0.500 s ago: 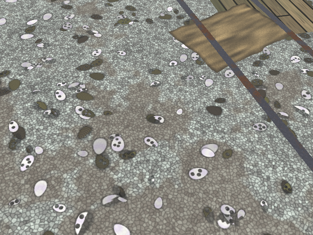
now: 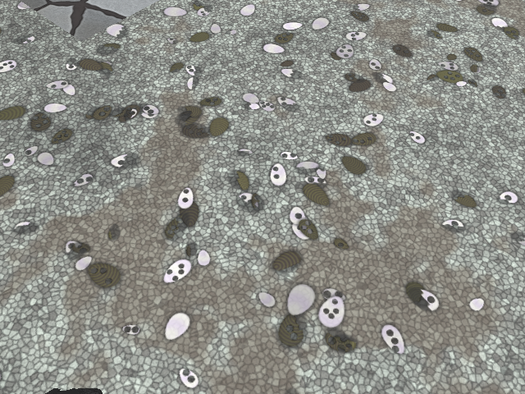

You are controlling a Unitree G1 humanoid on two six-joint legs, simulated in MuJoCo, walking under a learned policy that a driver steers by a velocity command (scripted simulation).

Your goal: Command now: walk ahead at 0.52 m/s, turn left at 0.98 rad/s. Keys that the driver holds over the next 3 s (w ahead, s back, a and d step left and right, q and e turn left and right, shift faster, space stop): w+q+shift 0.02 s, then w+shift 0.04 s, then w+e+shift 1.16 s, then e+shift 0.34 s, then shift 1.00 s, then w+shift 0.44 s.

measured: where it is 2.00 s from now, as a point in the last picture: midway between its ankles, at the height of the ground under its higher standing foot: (400, 152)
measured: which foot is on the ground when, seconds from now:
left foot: up 0.00-0.22, down 0.24-0.66, up 0.68-1.00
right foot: down 0.00-0.22, up 0.24-0.64, down 0.66-1.00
